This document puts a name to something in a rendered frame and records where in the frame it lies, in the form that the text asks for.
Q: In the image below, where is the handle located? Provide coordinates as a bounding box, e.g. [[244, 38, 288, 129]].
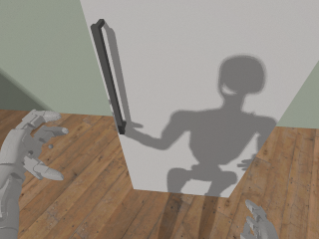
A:
[[90, 19, 127, 134]]

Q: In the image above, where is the fridge door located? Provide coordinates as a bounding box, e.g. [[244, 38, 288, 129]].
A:
[[80, 0, 319, 198]]

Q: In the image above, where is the right robot hand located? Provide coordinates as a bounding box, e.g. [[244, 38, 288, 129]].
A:
[[240, 199, 279, 239]]

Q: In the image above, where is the left robot hand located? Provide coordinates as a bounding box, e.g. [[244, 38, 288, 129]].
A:
[[0, 109, 69, 180]]

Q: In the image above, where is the left robot forearm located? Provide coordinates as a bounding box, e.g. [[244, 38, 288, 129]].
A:
[[0, 164, 26, 239]]

